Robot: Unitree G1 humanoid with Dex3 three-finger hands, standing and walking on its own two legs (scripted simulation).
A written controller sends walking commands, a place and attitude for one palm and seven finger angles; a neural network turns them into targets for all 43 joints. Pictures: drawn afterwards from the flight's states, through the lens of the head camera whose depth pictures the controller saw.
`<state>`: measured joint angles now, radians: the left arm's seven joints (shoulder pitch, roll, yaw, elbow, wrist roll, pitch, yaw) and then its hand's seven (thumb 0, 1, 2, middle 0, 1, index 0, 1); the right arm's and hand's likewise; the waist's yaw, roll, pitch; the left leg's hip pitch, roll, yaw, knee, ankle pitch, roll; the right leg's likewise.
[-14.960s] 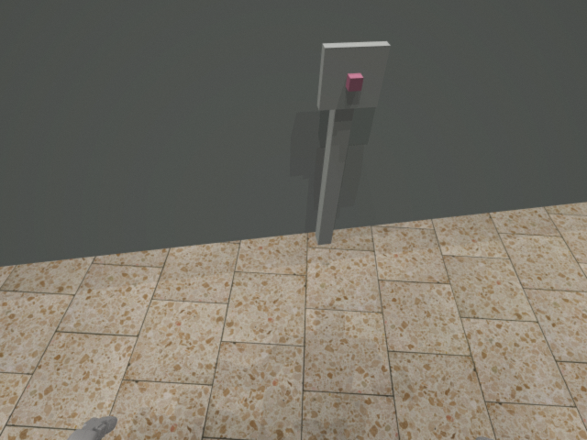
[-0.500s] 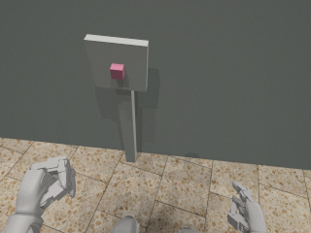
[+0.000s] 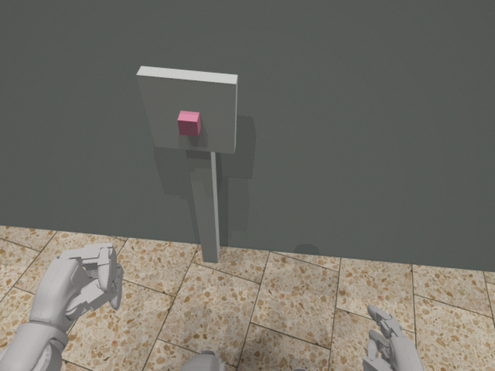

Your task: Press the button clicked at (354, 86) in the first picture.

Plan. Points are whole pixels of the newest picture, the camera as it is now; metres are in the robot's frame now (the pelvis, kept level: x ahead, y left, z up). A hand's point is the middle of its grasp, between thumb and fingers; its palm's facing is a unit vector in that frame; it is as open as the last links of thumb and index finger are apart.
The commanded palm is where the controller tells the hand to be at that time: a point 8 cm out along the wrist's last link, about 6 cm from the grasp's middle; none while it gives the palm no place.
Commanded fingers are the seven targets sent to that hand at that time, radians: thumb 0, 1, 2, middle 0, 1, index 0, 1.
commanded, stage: raise the hand and make a fist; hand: left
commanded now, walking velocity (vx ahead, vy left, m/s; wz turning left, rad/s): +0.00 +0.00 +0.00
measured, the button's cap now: (189, 122) +0.55 +0.15 +0.07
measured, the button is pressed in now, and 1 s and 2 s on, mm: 0 0 0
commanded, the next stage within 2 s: aim a knuckle at the button in 0.28 s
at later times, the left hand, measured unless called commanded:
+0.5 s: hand (128, 286) +0.22 +0.18 +0.06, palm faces -0.01 -1.00 -0.07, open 3.1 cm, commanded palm +0.22 +0.24 +0.06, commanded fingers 0.00 0.90 0.90 -1.30 -1.50 -1.30 -1.50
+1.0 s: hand (165, 233) +0.32 +0.16 +0.04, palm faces -0.06 -1.00 -0.02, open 3.1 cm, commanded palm +0.31 +0.21 +0.05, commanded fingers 0.00 0.90 0.90 -1.30 -1.50 -1.30 -1.50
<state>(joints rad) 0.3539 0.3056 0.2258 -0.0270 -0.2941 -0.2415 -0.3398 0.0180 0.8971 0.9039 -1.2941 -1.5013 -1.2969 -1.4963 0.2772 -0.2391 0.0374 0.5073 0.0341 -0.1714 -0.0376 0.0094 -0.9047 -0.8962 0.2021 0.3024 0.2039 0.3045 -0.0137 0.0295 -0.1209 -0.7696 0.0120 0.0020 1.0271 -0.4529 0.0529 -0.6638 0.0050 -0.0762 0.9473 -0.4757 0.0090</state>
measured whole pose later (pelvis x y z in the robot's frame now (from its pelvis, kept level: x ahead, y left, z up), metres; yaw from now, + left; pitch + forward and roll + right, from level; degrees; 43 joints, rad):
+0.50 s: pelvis -0.01 -0.03 +0.00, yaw +1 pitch +11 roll -3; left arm 0.30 0.29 0.23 0.04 -0.30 -0.33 -0.33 0.02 0.89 0.90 -1.30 -1.50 -1.30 -1.50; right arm 0.26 -0.25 0.04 0.52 0.03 -0.18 -0.05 0.01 -0.91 -0.90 0.20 0.30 0.20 0.30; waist 0.00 0.04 -0.12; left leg -0.78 0.02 -0.03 1.04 -0.45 0.01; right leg -0.68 0.02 -0.10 0.99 -0.49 -0.03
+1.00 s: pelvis +0.00 -0.03 -0.01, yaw -1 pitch +14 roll -1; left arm -0.05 0.27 0.21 0.35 -0.26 -0.34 -0.30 0.02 0.90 0.90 -1.30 -1.50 -1.30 -1.50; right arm 0.28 -0.27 0.02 0.57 0.03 -0.14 -0.04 0.01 -0.91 -0.90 0.20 0.30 0.20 0.30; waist -0.03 0.02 -0.11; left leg -0.82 0.03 0.01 1.03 -0.45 0.01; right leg -0.75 0.02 -0.07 1.01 -0.50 -0.03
